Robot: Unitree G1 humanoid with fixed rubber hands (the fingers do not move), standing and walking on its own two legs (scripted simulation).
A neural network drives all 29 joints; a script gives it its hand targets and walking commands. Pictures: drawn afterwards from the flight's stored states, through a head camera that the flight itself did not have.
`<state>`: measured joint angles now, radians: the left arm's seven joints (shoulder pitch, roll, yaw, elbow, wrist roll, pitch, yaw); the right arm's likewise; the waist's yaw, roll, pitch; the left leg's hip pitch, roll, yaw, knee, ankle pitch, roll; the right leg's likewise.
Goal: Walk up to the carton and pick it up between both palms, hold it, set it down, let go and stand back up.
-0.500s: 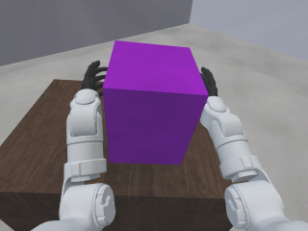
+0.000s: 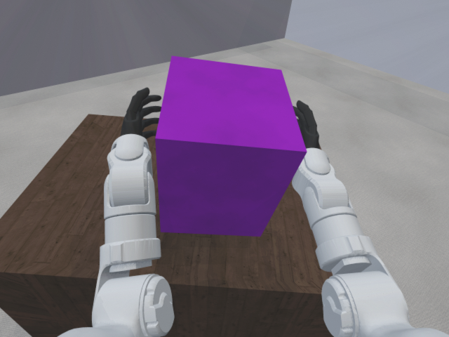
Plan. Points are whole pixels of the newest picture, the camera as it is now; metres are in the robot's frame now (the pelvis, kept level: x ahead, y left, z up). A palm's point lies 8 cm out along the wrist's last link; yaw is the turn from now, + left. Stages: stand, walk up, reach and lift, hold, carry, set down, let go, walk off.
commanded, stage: set down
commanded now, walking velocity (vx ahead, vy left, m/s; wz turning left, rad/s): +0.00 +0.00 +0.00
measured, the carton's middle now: (219, 153) +0.39 +0.02 +0.16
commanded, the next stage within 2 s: none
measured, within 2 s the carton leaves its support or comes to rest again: rests again in 2.00 s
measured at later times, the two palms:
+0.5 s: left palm (148, 162) +0.36 +0.15 +0.16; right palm (301, 166) +0.38 -0.14 +0.14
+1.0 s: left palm (150, 177) +0.36 +0.15 +0.12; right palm (295, 176) +0.39 -0.14 +0.11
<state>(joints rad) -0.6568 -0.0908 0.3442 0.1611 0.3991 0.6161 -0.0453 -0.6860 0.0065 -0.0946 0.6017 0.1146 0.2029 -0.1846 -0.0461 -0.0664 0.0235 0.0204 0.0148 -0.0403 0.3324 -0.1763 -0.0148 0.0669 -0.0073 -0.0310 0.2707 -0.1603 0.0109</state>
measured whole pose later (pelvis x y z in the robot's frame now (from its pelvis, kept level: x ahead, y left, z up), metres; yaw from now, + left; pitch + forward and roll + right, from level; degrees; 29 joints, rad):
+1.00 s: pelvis +0.01 -0.02 +0.00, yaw +0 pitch -3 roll -1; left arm -0.50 -0.15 0.28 0.27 0.35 0.40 0.06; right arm -0.59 -0.02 -0.12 0.78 0.03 -0.07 -0.12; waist 0.04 -0.06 0.04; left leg -0.09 0.04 -0.03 0.30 -0.16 -0.04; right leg -0.05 0.01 -0.05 0.26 -0.15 -0.02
